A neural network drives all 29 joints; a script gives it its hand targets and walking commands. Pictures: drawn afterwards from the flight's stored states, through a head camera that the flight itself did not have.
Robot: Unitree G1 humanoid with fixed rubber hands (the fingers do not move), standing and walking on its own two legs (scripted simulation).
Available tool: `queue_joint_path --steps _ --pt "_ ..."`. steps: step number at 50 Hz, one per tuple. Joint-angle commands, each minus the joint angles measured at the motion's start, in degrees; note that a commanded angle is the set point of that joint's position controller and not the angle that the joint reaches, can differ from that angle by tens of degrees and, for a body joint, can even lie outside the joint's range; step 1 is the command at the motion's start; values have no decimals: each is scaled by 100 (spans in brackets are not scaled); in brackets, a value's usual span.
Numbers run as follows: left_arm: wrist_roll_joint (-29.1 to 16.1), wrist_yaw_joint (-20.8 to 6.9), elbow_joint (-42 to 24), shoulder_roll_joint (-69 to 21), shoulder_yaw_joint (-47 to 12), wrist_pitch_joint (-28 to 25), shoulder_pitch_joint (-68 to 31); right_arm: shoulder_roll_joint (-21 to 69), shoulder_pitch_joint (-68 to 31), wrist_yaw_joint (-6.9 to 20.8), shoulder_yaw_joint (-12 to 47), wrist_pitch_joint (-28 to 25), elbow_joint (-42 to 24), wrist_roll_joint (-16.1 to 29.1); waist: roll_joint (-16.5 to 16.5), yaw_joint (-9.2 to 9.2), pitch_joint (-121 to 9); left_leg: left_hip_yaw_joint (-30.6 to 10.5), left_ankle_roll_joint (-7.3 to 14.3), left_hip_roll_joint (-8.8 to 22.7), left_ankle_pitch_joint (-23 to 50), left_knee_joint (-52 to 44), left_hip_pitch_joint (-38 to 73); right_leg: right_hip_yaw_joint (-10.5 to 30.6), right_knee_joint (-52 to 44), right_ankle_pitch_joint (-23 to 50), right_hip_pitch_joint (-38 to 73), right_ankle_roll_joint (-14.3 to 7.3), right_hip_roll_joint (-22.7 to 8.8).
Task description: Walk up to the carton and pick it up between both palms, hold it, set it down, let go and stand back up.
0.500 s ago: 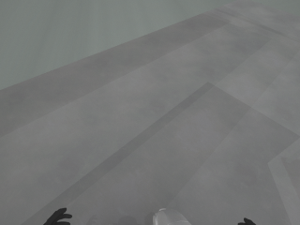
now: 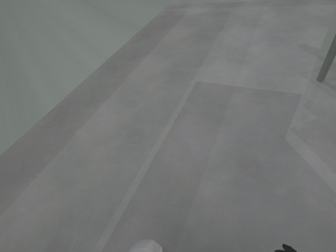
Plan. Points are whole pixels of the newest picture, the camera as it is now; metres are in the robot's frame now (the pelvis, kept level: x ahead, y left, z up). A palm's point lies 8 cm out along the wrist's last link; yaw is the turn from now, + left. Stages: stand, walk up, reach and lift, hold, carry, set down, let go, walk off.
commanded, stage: walk up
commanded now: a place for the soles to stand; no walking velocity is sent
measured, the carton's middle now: out of the picture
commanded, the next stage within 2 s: none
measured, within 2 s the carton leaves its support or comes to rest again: neither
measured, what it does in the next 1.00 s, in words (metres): walks ahead, turning right: left foot, then right foot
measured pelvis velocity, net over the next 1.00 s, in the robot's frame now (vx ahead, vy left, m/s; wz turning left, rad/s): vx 0.39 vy -0.25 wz -0.83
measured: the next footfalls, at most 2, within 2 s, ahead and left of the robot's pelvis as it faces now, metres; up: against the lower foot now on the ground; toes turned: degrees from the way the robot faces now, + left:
left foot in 0.34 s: +0.31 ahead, +0.00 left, +0.00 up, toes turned -17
right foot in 0.82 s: +0.41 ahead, -0.42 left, +0.00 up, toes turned -46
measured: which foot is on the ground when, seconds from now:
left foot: up 0.00-0.32, down 0.34-0.88, up 0.90-1.00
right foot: down 0.00-0.36, up 0.38-0.80, down 0.82-1.00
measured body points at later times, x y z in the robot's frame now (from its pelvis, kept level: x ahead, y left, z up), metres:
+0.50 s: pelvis +0.21 -0.07 +0.00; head +0.22 -0.06 +0.45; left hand +0.35 +0.17 -0.13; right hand +0.21 -0.38 -0.09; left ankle +0.27 +0.01 -0.73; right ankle +0.10 -0.13 -0.64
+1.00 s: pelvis +0.39 -0.25 -0.02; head +0.41 -0.31 +0.43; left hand +0.66 -0.15 -0.12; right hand +0.24 -0.48 -0.15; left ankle +0.40 -0.06 -0.61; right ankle +0.38 -0.39 -0.73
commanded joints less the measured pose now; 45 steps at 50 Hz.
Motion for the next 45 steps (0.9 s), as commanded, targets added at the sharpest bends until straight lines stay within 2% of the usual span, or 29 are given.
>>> queue_joint_path --steps 1,5,7,9,11,13,14,15,16,17,18,19,20,22,24,26,27,28,31,34,36,38,39,40,41,42,43,44,45 --pt "97 23 -603 1123 305 -222 -132 -482 -202 -79 -16 -183 -580 -22 -1990 -21 493 -291 -70 -204 999 -735 -939 2540 -2693 -1224 278 -697 -958" --pt "169 37 -554 1081 349 -280 430 -185 -558 -115 85 -164 -800 -14 -1298 170 367 -343 -84 -344 1568 -1575 -1429 2798 -2637 -281 1259 -431 -970" --pt "208 62 -522 1013 373 -311 697 -38 -824 -131 141 -195 -992 -13 -958 253 372 -289 -48 -461 1786 -2082 -1543 2882 -2447 877 1730 -177 -878" --pt "219 92 -534 1049 419 -330 845 93 -914 -161 147 -228 -1118 -24 -1027 274 175 -225 -27 -596 1865 -2552 -1176 2788 -2121 1878 1941 43 -723" --pt "189 104 -669 1129 415 -312 768 51 -676 -212 95 -246 -1159 -62 -966 159 27 -211 -6 -710 1948 -2821 -508 2765 -1796 2273 1673 68 -533" --pt "143 108 -801 1101 430 -309 636 -25 -349 -293 28 -250 -1163 -100 -1062 -58 33 -317 99 -750 2021 -3052 617 2728 -1416 2370 825 209 -307" --pt "105 90 -892 1062 391 -322 444 -142 35 -344 -36 -266 -1107 -100 -886 -330 -32 -419 187 -708 2142 -3277 1481 2614 -995 2510 246 325 -134" --pt "52 66 -981 1017 345 -343 244 -326 667 -409 -115 -297 -986 -155 -794 -720 -276 -679 315 -473 2359 -3591 2766 2482 -266 2253 -553 482 50" --pt "-1 35 -1077 794 243 -368 334 -676 1339 -505 -199 -323 -899 -287 -303 -1034 -716 -2031 692 620 1404 -3936 3988 2079 990 1208 -1465 730 390" --pt "36 29 -1036 576 173 -327 888 -1043 1415 -623 -295 -296 -858 -429 447 -917 -1117 -4160 1080 2220 -316 -4598 4561 1350 2297 -1325 -2277 817 797" --pt "107 92 -949 954 263 -203 1085 -1008 895 -685 -338 -191 -849 -457 -176 -593 -708 -4778 1445 2738 -1387 -4827 3912 929 2907 -1110 -2287 675 359" --pt "207 74 -968 1039 258 -120 1007 -853 542 -685 -321 -152 -904 -431 28 -505 -393 -4632 1644 2707 -1258 -4845 3599 733 3152 -954 -2340 582 71" --pt "246 30 -983 1184 339 -112 761 -616 422 -617 -237 -186 -963 -378 12 -543 -94 -4129 1583 2441 -934 -4884 3314 719 3287 -859 -2454 575 -132" --pt "312 -65 -981 1134 349 -86 300 -286 362 -506 -37 -303 -922 -277 -547 -704 446 -2654 1195 1782 -60 -4899 2499 841 3435 -370 -2395 640 -366" --pt "221 -191 -1024 779 254 -35 211 -191 214 -412 57 -404 -861 -242 -892 -568 949 -1452 978 1491 749 -4958 1862 941 3235 104 -2238 633 -530" --pt "128 -271 -1094 524 136 -6 90 -265 78 -330 38 -456 -855 -204 -589 -465 1049 -681 920 1225 1148 -5034 1674 652 2902 497 -2140 669 -594" --pt "107 -297 -1134 479 95 -14 -79 -260 117 -302 29 -485 -842 -196 -507 -496 1076 -334 888 1103 1396 -5053 1698 556 2686 705 -2147 680 -646" --pt "98 -317 -1185 399 63 -29 -305 -335 169 -277 16 -506 -844 -190 -245 -540 1089 -93 945 1096 1666 -5057 1751 437 2324 769 -2142 684 -765" --pt "28 -363 -1395 373 32 -116 -747 -513 158 -225 -40 -546 -928 -225 94 -540 1150 549 1030 1104 2003 -5124 1562 273 1291 1136 -1826 578 -1075" --pt "74 -375 -1428 406 32 -222 -1212 -462 669 -204 -42 -498 -901 -199 -149 -762 1240 1118 768 981 2791 -5038 1771 -258 259 1723 -1391 441 -824" --pt "137 -345 -1395 490 76 -262 -1245 -558 932 -231 -60 -412 -891 -203 -306 -751 1144 1246 683 1103 2950 -4892 2081 -398 -6 1826 -1123 318 -695" --pt "204 -259 -1255 624 160 -311 -950 -640 1062 -256 -60 -326 -933 -188 -412 -587 937 1429 693 1164 3550 -4159 2251 -551 -125 1335 -578 158 -446" --pt "243 -179 -1145 733 220 -334 -607 -694 1059 -264 -69 -291 -974 -194 -566 -401 651 1503 698 1121 3771 -3510 2318 -598 -200 1003 -107 44 -274" --pt "280 -85 -1009 922 303 -357 32 -680 979 -258 -47 -247 -1064 -198 -832 9 215 1565 636 1022 3840 -2403 2058 -520 -407 736 827 -149 -120" --pt "283 51 -775 1301 448 -376 872 -494 1242 -208 47 -204 -1149 -172 -1459 386 -514 1655 513 680 3322 -846 1481 -199 -233 248 2152 -420 -20" --pt "238 138 -716 1838 576 -383 1384 -268 1586 -110 109 -160 -1408 -100 -2414 531 -1210 1525 247 126 1889 746 261 1960 -476 -624 3388 -1027 -1062" --pt "19 191 -792 2139 645 -332 1203 -390 1596 -28 37 -151 -1659 114 -2920 426 -1436 866 -21 -772 -217 1603 -992 4615 -1367 -634 3977 -1841 -1879" --pt "-129 275 -783 1981 611 -265 1020 -653 1123 -7 18 -120 -1765 139 -2381 544 -1335 78 52 -592 -322 1954 -1226 4991 -1741 -643 3778 -2003 -2124" --pt "-92 333 -896 1779 505 -232 768 -686 908 35 -6 -139 -1816 154 -1986 452 -1187 -75 86 -466 -128 2134 -1402 4486 -1775 -194 3616 -1791 -2066"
